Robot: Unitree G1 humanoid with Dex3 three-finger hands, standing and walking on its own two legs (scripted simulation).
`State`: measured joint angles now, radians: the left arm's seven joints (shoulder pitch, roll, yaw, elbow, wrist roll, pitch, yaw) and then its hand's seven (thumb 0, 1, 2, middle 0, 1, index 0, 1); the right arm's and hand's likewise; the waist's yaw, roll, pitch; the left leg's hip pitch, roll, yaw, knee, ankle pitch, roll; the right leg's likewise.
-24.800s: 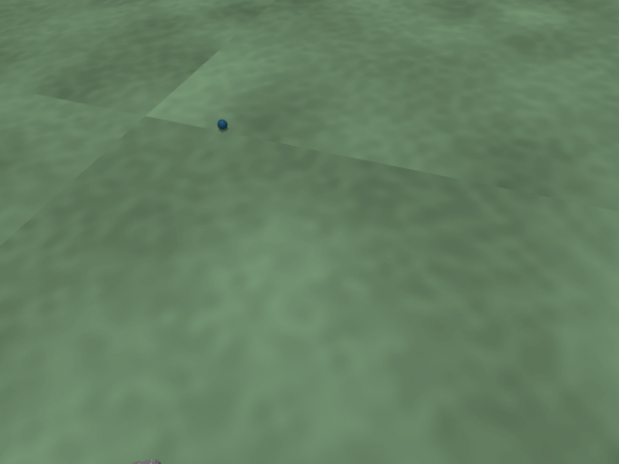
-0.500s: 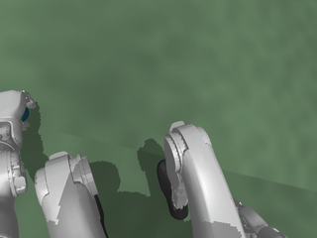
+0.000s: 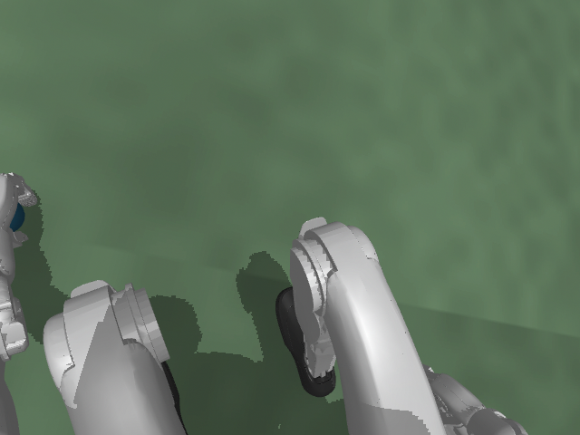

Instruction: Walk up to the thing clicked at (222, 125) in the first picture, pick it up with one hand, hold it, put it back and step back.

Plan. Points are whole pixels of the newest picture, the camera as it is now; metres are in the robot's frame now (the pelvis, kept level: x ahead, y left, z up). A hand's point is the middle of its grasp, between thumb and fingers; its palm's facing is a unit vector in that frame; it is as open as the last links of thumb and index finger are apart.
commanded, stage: rest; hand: left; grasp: from above
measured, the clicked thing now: out of the picture +0.43 +0.31 -0.26
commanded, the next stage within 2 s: open in 0.36 s
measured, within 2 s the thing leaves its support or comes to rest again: rests again in 0.04 s
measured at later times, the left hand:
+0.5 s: hand (7, 222) +0.41 +0.30 -0.24, palm faces -0.45 -0.16 -0.88, open 6.7 cm
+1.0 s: hand (3, 221) +0.42 +0.31 -0.25, palm faces -0.45 -0.16 -0.88, open 12.0 cm
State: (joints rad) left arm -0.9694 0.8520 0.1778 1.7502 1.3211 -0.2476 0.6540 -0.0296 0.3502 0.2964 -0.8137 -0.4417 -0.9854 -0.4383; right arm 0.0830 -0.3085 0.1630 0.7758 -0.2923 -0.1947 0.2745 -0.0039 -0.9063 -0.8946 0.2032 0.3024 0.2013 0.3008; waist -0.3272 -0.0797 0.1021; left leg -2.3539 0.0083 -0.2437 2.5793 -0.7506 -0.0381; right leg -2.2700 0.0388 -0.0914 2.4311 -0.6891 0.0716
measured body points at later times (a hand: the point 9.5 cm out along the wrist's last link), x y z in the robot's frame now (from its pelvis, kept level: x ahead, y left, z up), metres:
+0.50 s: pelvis +0.00 +0.01 +0.00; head +0.26 +0.12 +0.35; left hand +0.43 +0.30 -0.19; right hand +0.06 -0.26 -0.07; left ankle +0.06 +0.13 -0.26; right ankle +0.10 -0.13 -0.26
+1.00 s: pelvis +0.00 +0.01 +0.00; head +0.26 +0.12 +0.34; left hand +0.44 +0.31 -0.20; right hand +0.05 -0.25 -0.07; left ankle +0.06 +0.13 -0.26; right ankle +0.10 -0.13 -0.26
